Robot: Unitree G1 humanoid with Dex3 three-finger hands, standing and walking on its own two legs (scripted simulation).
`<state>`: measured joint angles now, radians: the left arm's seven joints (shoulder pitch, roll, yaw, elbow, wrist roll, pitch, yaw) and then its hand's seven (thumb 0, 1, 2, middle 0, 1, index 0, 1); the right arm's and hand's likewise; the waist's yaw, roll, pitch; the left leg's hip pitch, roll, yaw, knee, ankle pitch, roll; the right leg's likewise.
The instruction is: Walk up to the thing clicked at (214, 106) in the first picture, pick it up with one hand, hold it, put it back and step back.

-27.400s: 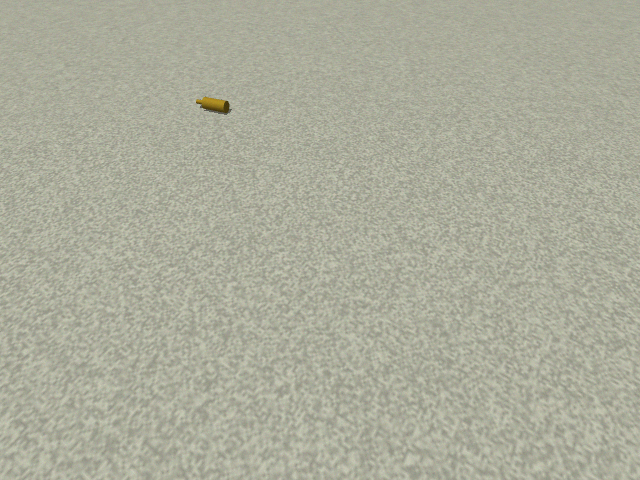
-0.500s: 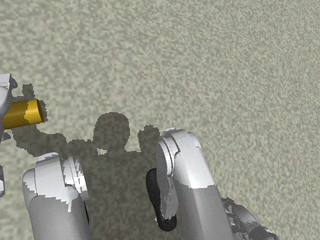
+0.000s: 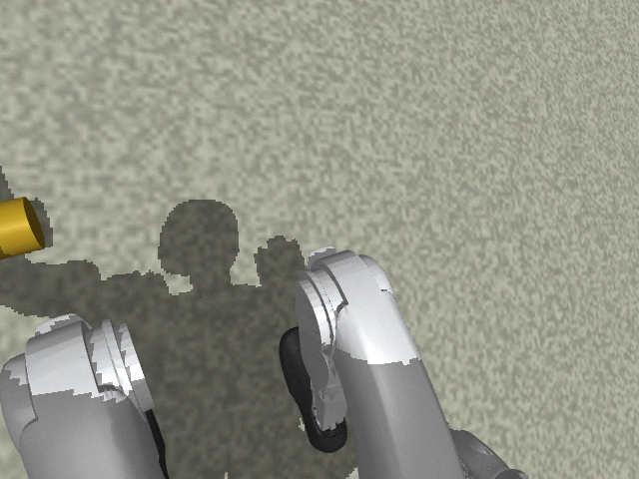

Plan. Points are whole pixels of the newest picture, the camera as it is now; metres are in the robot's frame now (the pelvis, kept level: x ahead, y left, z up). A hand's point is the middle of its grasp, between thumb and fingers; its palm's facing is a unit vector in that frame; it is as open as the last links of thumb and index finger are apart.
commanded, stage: rest palm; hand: left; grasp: from above
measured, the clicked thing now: out of the picture +0.42 +0.34 -0.26
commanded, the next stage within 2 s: close in 0.04 s
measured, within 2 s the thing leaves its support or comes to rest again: neither
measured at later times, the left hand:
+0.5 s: hand out of the picture +0.41 +0.31 -0.24, palm faces -0.44 -0.16 -0.88, open 12.6 cm
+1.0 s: hand out of the picture +0.41 +0.31 -0.24, palm faces -0.44 -0.17 -0.88, open 10.9 cm
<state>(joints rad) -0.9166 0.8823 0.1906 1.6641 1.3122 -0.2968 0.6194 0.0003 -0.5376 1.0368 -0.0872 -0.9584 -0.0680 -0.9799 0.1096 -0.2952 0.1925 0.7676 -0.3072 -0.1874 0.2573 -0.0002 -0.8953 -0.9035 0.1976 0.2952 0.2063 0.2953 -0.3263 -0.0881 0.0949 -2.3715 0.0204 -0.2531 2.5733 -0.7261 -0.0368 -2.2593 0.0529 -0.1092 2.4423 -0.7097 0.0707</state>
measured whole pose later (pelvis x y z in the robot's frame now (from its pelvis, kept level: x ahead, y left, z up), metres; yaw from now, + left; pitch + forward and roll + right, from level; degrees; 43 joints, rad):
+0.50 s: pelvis +0.00 +0.01 +0.00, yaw -1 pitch +27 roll -13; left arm -0.96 0.90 0.14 1.74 1.31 -0.25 0.67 0.00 -0.28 0.89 -0.25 -0.89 -0.25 -0.89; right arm 0.05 -0.32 0.23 0.75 -0.32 -0.25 0.30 0.00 -0.89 -0.90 0.20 0.29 0.20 0.29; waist -0.34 -0.12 0.12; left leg -2.36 0.02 -0.27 2.59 -0.72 -0.02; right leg -2.23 0.06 -0.12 2.43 -0.70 0.08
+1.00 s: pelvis -0.01 +0.00 +0.00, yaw -2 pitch +27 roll -13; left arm -0.95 0.92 0.15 1.74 1.29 -0.26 0.66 0.00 -0.05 0.72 -0.44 -0.75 -0.45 -0.74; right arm 0.06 -0.33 0.23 0.74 -0.31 -0.26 0.30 0.00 -0.90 -0.90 0.19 0.29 0.20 0.29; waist -0.34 -0.12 0.12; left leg -2.36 0.02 -0.28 2.58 -0.72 -0.02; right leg -2.23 0.06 -0.13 2.42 -0.69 0.08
